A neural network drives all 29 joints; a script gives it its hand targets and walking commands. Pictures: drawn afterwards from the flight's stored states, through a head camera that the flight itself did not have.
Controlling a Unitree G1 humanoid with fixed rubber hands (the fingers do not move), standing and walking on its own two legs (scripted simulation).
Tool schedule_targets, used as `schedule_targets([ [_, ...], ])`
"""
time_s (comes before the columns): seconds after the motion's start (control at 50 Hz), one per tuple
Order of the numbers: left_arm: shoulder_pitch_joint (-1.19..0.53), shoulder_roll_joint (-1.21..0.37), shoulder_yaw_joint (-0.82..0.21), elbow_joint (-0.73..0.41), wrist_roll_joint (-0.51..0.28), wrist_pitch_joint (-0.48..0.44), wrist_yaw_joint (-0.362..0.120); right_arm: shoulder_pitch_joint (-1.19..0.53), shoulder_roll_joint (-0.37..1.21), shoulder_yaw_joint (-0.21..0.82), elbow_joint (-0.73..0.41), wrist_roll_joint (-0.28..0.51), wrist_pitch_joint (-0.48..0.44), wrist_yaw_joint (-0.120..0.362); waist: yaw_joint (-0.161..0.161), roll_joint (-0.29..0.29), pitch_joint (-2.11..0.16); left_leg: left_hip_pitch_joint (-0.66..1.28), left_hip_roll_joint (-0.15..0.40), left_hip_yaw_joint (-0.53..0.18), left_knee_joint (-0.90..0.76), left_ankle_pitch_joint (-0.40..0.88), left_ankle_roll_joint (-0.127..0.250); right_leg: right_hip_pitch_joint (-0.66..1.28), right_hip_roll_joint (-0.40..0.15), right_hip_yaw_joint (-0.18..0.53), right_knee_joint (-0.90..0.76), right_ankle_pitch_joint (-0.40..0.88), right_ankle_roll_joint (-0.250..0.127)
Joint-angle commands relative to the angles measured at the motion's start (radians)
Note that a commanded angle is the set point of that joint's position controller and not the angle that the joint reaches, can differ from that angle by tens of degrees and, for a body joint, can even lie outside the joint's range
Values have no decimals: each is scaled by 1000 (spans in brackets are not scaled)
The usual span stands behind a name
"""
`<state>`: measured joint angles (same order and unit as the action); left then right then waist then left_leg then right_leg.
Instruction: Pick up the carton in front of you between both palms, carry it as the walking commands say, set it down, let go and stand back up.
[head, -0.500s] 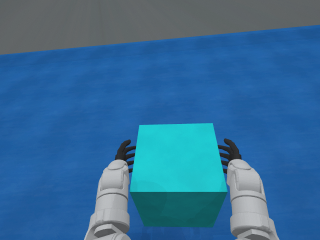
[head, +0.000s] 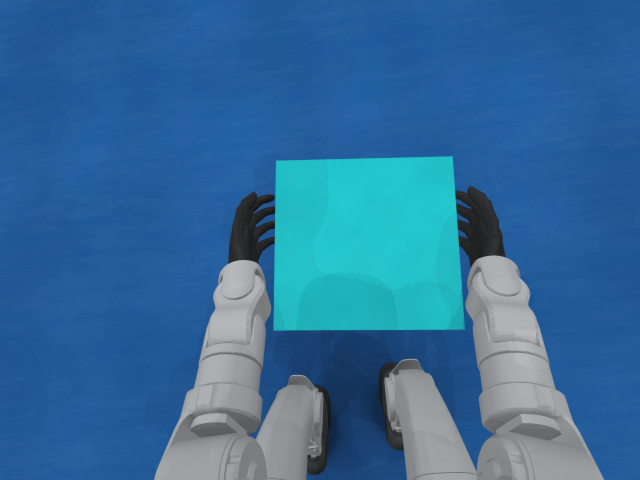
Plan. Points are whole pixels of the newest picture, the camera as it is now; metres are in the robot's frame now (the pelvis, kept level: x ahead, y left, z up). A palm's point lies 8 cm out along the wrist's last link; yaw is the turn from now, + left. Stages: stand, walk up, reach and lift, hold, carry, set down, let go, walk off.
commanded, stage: set down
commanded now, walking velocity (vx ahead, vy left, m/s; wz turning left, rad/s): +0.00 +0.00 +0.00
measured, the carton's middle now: (359, 256) +0.39 -0.03 -0.15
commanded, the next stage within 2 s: none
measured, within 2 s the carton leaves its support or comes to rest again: rests again in 1.66 s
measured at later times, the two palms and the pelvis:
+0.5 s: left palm (281, 242) +0.44 +0.09 -0.21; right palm (464, 238) +0.43 -0.21 -0.22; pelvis -0.03 +0.00 -0.13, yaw +2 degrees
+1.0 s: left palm (304, 240) +0.49 +0.07 -0.37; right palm (451, 239) +0.47 -0.23 -0.37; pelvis -0.05 -0.01 -0.24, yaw +3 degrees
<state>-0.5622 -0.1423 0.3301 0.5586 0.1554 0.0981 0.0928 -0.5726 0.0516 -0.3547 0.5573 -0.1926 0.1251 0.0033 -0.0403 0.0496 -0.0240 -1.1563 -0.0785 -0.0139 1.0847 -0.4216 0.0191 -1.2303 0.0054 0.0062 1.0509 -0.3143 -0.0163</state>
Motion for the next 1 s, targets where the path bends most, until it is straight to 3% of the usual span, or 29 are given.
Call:
schedule_targets([
  [0.0,-506,-814,-570,-34,-68,-27,-135,-492,773,545,-33,86,-26,156,-40,-45,-998,134,-84,-69,-26,375,-60,626,106,66,76,484,22],
  [0.1,-596,-842,-488,43,-36,28,-139,-576,784,483,54,71,29,188,-38,-36,-854,-40,-93,-60,36,157,-54,401,115,49,131,251,15],
  [0.18,-672,-846,-415,94,-12,59,-148,-644,794,419,116,48,64,208,-37,-37,-843,-135,-101,-47,101,103,-50,283,120,37,193,191,14],
  [0.3,-795,-837,-380,111,-15,75,-146,-748,784,378,146,45,84,208,-49,-31,-940,-246,-118,-24,216,105,-53,182,127,25,304,207,17],
  [0.52,-1016,-785,-395,103,-74,103,-135,-939,742,401,128,98,123,188,-72,-45,-1099,-440,-143,26,419,54,-55,122,129,13,487,212,34],
  [0.8,-1226,-719,-336,178,-97,129,-153,-1137,679,378,163,128,157,202,-84,-62,-1054,-637,-146,60,623,10,-36,-9,115,4,669,203,39],
  [0.98,-1361,-658,-359,183,-147,127,-156,-1267,615,406,173,181,150,219,-92,-59,-1039,-679,-133,72,756,11,-29,-53,98,-3,796,218,36],
])
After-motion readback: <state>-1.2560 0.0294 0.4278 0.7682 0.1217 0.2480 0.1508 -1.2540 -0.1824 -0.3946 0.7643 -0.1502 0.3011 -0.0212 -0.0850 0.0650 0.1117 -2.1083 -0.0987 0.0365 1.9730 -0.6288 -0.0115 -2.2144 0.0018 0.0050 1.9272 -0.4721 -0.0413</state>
